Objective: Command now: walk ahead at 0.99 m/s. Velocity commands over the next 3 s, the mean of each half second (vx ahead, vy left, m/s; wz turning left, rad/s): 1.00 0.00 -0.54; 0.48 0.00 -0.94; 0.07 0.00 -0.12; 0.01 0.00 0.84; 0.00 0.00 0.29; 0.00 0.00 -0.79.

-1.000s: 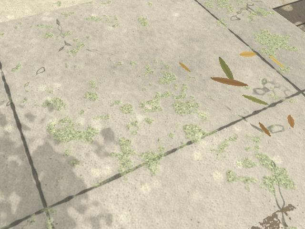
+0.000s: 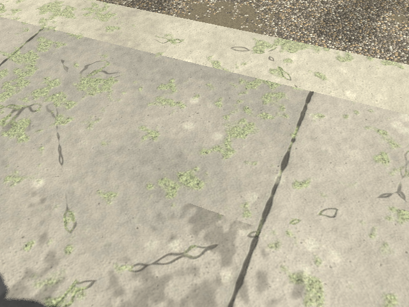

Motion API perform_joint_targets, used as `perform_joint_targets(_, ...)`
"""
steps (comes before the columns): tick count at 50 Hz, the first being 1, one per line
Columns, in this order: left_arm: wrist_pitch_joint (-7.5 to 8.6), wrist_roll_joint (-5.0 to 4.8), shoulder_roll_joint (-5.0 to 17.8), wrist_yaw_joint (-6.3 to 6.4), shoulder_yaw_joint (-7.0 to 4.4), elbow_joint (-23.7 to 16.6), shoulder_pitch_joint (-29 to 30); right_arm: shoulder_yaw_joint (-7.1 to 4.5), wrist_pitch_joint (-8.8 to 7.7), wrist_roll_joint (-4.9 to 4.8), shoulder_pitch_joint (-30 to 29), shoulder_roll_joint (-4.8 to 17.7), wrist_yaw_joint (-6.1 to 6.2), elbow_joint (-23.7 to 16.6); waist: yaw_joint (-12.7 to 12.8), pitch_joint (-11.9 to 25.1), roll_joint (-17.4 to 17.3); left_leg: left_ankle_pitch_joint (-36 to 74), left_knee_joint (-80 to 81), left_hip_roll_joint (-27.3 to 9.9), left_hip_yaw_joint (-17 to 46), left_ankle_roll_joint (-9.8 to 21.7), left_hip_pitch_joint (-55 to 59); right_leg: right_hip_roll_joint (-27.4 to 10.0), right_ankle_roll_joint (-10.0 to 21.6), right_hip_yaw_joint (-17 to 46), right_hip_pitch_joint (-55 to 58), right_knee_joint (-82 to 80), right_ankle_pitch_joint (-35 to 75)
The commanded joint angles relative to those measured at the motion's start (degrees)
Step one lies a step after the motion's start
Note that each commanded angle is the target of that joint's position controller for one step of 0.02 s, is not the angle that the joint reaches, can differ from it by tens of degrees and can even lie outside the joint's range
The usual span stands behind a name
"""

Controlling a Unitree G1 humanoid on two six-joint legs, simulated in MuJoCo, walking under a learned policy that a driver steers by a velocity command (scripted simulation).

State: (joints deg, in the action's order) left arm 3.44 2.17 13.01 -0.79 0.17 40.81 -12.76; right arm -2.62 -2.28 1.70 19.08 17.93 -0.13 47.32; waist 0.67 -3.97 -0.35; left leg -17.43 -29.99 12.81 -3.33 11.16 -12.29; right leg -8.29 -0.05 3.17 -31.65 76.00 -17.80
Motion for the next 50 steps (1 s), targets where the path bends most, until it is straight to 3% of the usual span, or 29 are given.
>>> perform_joint_targets(1,-1.67,-0.49,6.72,-1.15,-1.41,-1.27,-2.06,-1.15,-4.02,-0.27,0.70,5.42,-0.06,-2.41,0.86,-1.98,3.88,16.82,21.58,-18.90,16.73,2.42,-1.57,-2.52,0.41,-1.12,-6.22,-7.98,4.11)
perform_joint_targets(4,-1.29,-2.18,4.86,-1.98,-0.76,-2.84,5.30,-0.52,-5.21,-0.55,3.28,4.40,-0.95,-0.91,-1.99,-4.15,1.08,36.87,23.39,-13.92,3.93,-4.62,0.41,1.57,3.29,-4.82,-5.60,-22.68,17.64)
perform_joint_targets(7,-0.51,-2.45,4.50,-2.76,-0.35,-3.40,10.10,0.15,-6.19,-1.01,5.28,4.34,-0.31,0.75,-3.39,-3.29,0.26,50.96,26.98,-15.33,-1.11,-7.59,6.03,5.63,5.87,-10.76,-0.98,-34.12,28.30)
perform_joint_targets(9,-0.22,-2.35,6.22,-2.95,-0.72,-2.12,8.12,-0.08,-6.42,-0.66,4.94,6.43,0.79,0.89,-1.40,0.33,-2.83,69.13,23.19,-17.69,-3.58,-9.72,14.11,8.99,7.27,-12.68,2.92,-37.96,30.04)
perform_joint_targets(11,-0.82,-1.88,9.71,-2.71,-1.87,0.71,1.31,-0.81,-5.37,0.35,2.95,8.85,2.54,0.39,3.13,5.25,-6.32,85.79,12.63,-20.21,-5.24,-11.64,20.02,13.50,8.14,-14.33,9.53,-38.02,23.77)
perform_joint_targets(13,-1.53,-1.61,14.72,-2.01,-4.38,7.29,-20.52,-1.74,-3.31,1.56,-4.09,11.38,3.57,-1.94,14.85,12.26,-6.64,89.72,-17.39,-21.33,-5.14,-12.31,12.99,14.86,11.65,-10.97,29.11,-38.20,15.67)
perform_joint_targets(14,-1.82,-2.04,16.93,-1.23,-6.11,10.03,-31.18,-2.30,-2.62,0.99,-9.71,11.90,3.22,-2.87,22.00,12.81,-0.18,59.35,-48.28,-13.73,-7.27,-12.07,2.52,11.16,16.33,-5.48,38.51,-44.71,14.43)
perform_joint_targets(15,-2.47,-1.76,17.80,-0.69,-6.21,11.27,-26.07,0.89,-4.48,1.87,-10.47,-0.15,1.75,-6.92,11.23,8.70,17.10,-11.25,-70.60,-4.09,-1.10,-13.01,-28.90,4.20,20.35,10.56,50.89,-35.80,25.68)
perform_joint_targets(16,-2.30,-1.08,19.19,-0.28,-6.45,8.10,-19.14,2.35,-5.57,-0.33,-2.40,-0.99,1.02,-10.98,4.49,20.38,15.89,-12.09,-74.08,-6.31,10.91,-12.71,-39.75,-5.92,29.88,37.74,58.21,-50.30,4.47)
perform_joint_targets(17,-2.41,-1.14,14.67,0.12,-6.22,5.26,-14.80,2.69,-6.61,0.91,-5.45,2.98,0.53,-10.60,5.07,15.10,2.75,-4.63,-66.20,-10.18,12.95,-10.65,-39.84,-6.91,27.33,43.67,49.69,-61.48,-11.64)
perform_joint_targets(18,-2.38,-1.21,11.91,0.28,-5.59,5.56,-12.10,2.53,-6.77,1.38,-7.33,4.71,0.02,-10.50,1.74,6.79,-5.32,-0.11,-58.70,-13.08,11.89,-9.93,-36.86,-5.31,24.04,39.31,36.98,-64.48,-14.08)
perform_joint_targets(19,-1.79,-1.37,11.43,0.25,-5.31,5.85,-10.85,2.82,-6.02,2.64,-8.84,4.06,0.01,-11.02,-0.55,2.60,-7.86,-0.49,-54.44,-14.68,10.99,-10.40,-33.83,-2.63,22.01,34.84,27.81,-65.12,-9.81)
perform_joint_targets(21,-0.18,-1.51,11.18,0.45,-4.77,6.03,-9.95,3.66,-2.92,3.50,-9.02,2.82,-0.29,-11.96,-3.75,-2.36,-7.34,-0.98,-45.30,-17.49,9.26,-12.64,-27.86,2.64,20.39,26.94,13.27,-67.12,-5.13)
perform_joint_targets(24,1.44,-1.88,13.17,0.22,-5.64,5.13,-9.89,4.66,-1.89,2.09,-17.86,1.93,-1.07,-16.17,-1.66,-4.24,-2.67,8.68,-25.41,-18.60,4.59,-14.85,-19.68,7.90,19.06,18.77,3.00,-69.50,7.43)
perform_joint_targets(27,1.42,-3.03,13.78,-0.27,-6.53,5.38,-12.65,5.39,-2.10,0.25,-23.97,-0.20,-1.38,-18.05,3.24,-1.24,1.29,23.26,-9.60,-15.83,2.60,-14.44,-13.19,9.95,14.44,16.56,8.13,-67.16,20.42)
perform_joint_targets(29,0.62,-2.99,14.35,-0.19,-7.05,6.23,-15.47,5.16,-2.60,0.29,-25.24,0.29,-0.85,-18.50,5.53,0.23,2.30,24.19,-3.79,-12.61,1.64,-13.46,-13.16,10.03,11.86,16.19,16.72,-60.63,37.07)
perform_joint_targets(31,-0.08,-2.77,14.52,0.65,-7.37,6.65,-16.76,4.51,-3.56,0.87,-22.70,1.82,0.18,-18.10,5.07,4.06,3.26,21.98,2.88,-8.84,2.71,-12.44,-7.55,11.49,7.82,16.93,23.16,-50.89,49.01)
perform_joint_targets(32,-0.01,-2.65,15.70,1.00,-7.70,6.18,-15.43,3.63,-4.08,0.75,-18.34,3.95,0.85,-17.16,2.46,7.38,4.74,22.28,4.98,-8.33,4.02,-12.02,-1.21,11.81,5.74,18.09,23.87,-43.62,51.10)
perform_joint_targets(33,0.28,-2.93,16.69,1.01,-8.00,4.80,-11.10,2.61,-4.84,0.45,-8.95,6.22,1.46,-14.76,-3.48,11.55,5.02,28.20,8.01,-11.52,6.57,-11.00,9.04,13.48,4.04,17.89,21.05,-32.04,46.34)
perform_joint_targets(34,0.79,-3.69,12.24,1.05,-7.01,2.57,-8.99,1.34,-5.41,1.36,2.30,9.79,1.97,-12.13,-7.65,18.96,2.42,36.70,3.22,-22.04,12.38,-9.01,23.97,14.88,2.87,14.59,13.09,-17.23,25.49)
perform_joint_targets(35,0.52,-4.63,4.91,2.23,-5.34,0.82,-14.74,0.52,-4.96,3.10,8.57,12.44,1.63,-11.67,-4.98,28.31,-10.73,74.24,-8.30,-44.32,27.30,-5.65,40.44,19.08,2.04,5.94,-1.19,1.99,-24.30)
perform_joint_targets(36,-0.60,-4.54,9.31,3.05,-5.40,-0.72,-18.51,-0.24,-3.67,1.64,7.70,11.38,0.78,-12.23,-4.00,38.57,-12.81,77.29,-8.91,-47.90,35.27,0.30,45.13,15.47,1.19,3.81,-6.86,12.30,-22.34)
perform_joint_targets(37,-1.34,-3.01,11.70,2.85,-5.83,-0.74,-13.78,-0.42,-3.21,0.50,0.53,8.27,1.55,-13.50,-4.20,35.53,-10.92,55.35,-2.72,-43.14,32.38,1.26,37.25,11.88,1.24,2.65,-9.43,10.66,-12.33)
perform_joint_targets(38,-2.29,-1.52,12.66,2.07,-6.25,-1.19,-7.66,1.13,-2.74,0.24,-3.07,2.38,1.85,-13.57,-4.35,25.56,-6.83,44.97,0.83,-36.58,23.74,-1.23,27.71,10.18,0.38,0.77,-10.47,5.70,-7.47)
perform_joint_targets(40,-4.32,-0.47,10.76,-0.25,-6.22,-2.44,-3.61,1.66,-2.21,0.24,-2.98,0.97,2.25,-11.31,-3.07,12.95,-7.13,44.38,5.41,-32.02,14.88,-2.46,14.15,7.96,-1.19,0.48,-9.62,2.00,-6.42)
perform_joint_targets(41,-5.36,-0.47,8.71,-0.91,-5.86,-3.20,-3.60,1.39,-2.34,-0.28,-2.81,1.36,2.21,-10.28,-1.50,9.91,-7.15,44.38,6.96,-31.66,11.93,-3.02,9.89,7.37,-1.31,0.35,-8.55,-0.65,-6.32)
perform_joint_targets(43,-6.48,-0.27,6.50,-1.33,-5.15,-5.43,-2.49,0.48,-2.66,-0.79,-4.75,2.98,1.81,-9.76,0.94,8.45,-7.82,43.52,10.18,-32.49,8.31,-2.46,5.10,6.67,-1.42,-0.74,-7.42,-5.47,-3.83)
perform_joint_targets(47,-6.89,-0.31,6.16,-2.42,-4.27,-7.89,0.18,-0.40,-2.75,-0.82,-10.46,4.29,1.35,-9.53,3.90,7.27,-8.72,35.75,11.71,-29.67,-3.98,-5.31,-3.59,5.25,0.66,-3.78,3.83,-23.71,12.38)
perform_joint_targets(50,-7.08,-0.84,7.16,-2.89,-4.36,-8.48,3.40,-1.63,-2.14,-1.30,-8.71,6.47,0.83,-9.02,2.58,5.87,-7.75,32.84,7.63,-29.70,-8.65,-7.81,-3.54,7.29,2.35,-8.23,10.26,-32.38,13.70)
